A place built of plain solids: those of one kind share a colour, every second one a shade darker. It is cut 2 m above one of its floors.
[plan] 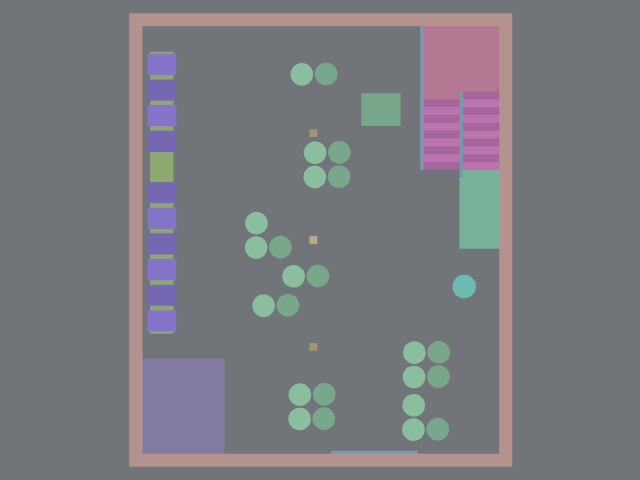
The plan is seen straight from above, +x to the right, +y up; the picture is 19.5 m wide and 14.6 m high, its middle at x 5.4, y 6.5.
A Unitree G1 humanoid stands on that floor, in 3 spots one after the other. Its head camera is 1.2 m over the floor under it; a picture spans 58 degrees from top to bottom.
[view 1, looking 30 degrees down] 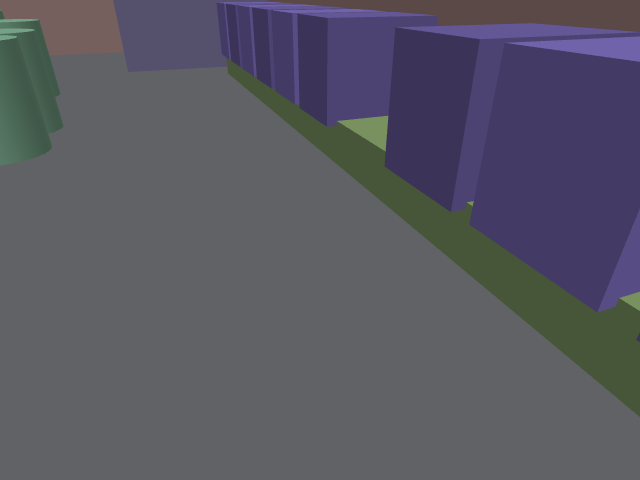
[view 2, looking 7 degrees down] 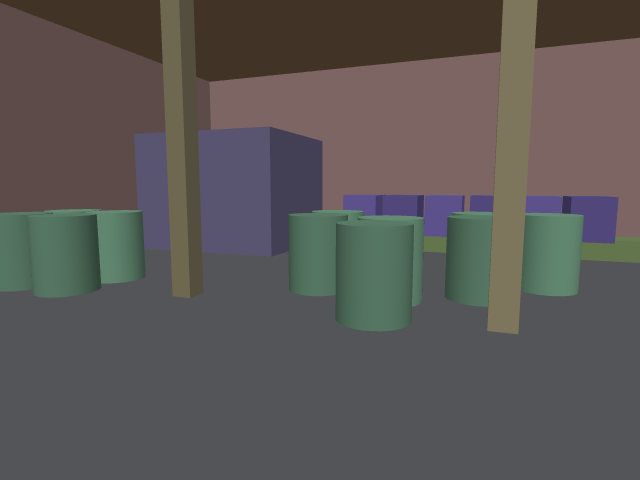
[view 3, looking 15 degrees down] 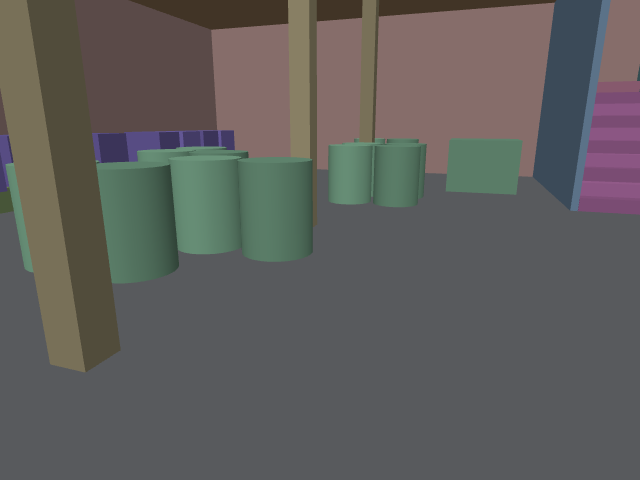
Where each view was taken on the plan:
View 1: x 2.25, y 11.30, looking -111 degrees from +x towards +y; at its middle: ground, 2.40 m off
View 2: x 9.10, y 6.33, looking -159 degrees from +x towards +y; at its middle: load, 4.71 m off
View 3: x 7.05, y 1.70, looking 109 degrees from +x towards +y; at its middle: ground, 4.64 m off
